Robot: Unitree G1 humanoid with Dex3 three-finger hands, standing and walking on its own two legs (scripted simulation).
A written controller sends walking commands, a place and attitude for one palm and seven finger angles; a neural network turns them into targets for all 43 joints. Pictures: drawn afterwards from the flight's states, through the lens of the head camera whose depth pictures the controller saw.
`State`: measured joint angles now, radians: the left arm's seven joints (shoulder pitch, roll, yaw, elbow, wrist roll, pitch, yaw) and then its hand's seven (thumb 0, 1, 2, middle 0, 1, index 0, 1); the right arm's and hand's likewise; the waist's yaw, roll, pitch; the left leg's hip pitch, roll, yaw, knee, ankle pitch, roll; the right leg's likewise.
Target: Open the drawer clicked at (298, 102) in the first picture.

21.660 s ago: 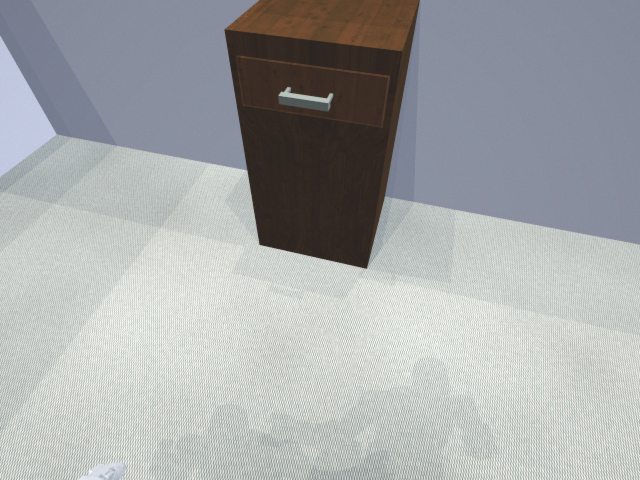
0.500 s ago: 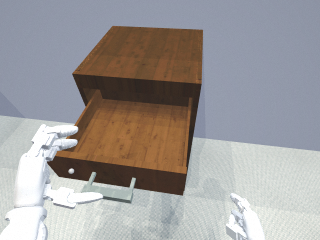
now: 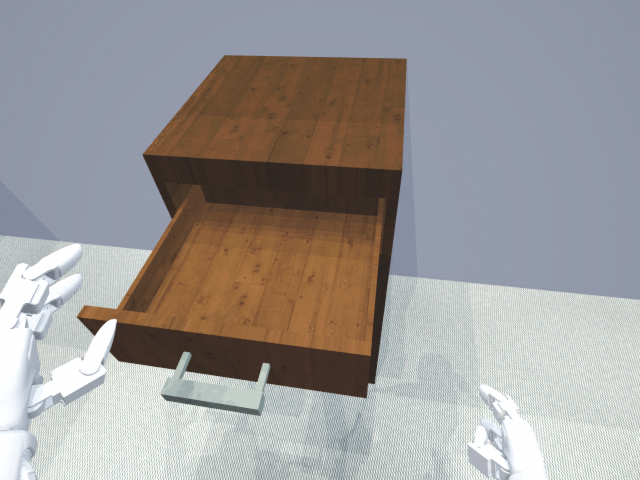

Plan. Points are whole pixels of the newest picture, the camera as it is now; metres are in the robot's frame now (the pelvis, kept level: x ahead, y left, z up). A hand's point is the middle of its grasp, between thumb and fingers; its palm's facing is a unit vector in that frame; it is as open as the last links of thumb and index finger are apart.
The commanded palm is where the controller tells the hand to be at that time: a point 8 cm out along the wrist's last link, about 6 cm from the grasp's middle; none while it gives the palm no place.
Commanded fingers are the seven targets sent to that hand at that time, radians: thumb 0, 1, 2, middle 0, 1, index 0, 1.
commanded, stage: draw the hand back to the body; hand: left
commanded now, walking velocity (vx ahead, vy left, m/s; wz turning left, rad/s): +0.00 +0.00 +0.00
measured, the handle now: (219, 380) +0.25 +0.19 -0.05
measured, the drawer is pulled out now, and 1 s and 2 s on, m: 0.30 0.30 0.30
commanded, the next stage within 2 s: step back with the hand held close in 0.24 s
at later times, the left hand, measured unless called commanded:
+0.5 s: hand (77, 363) +0.17 +0.24 +0.16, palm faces +0.36 -0.80 -0.48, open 7.4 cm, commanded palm +0.11 +0.28 +0.17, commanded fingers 0.00 0.90 0.90 -0.20 -0.30 -0.20 -0.30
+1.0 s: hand (4, 448) +0.10 +0.26 +0.16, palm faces +0.34 -0.81 -0.49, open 7.4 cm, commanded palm +0.04 +0.31 +0.17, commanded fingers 0.00 0.90 0.90 -0.20 -0.30 -0.20 -0.30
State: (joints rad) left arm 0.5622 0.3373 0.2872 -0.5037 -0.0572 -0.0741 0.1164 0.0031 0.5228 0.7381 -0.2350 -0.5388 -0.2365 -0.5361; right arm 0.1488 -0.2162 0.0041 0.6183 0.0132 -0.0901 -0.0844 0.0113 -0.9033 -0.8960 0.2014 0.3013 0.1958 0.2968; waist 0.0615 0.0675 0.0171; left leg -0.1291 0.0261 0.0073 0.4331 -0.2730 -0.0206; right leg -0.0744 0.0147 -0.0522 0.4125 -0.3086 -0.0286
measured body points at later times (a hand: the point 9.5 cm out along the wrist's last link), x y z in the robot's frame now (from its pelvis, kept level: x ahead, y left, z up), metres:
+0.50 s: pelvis -0.02 +0.00 +0.00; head +0.00 -0.02 +0.45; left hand +0.15 +0.28 +0.19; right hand +0.18 -0.22 -0.09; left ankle -0.02 +0.13 -0.74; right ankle -0.05 -0.09 -0.74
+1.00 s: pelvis -0.09 +0.03 -0.01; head -0.04 +0.03 +0.44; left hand +0.08 +0.30 +0.18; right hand +0.11 -0.20 -0.08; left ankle -0.02 +0.13 -0.74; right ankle -0.05 -0.09 -0.74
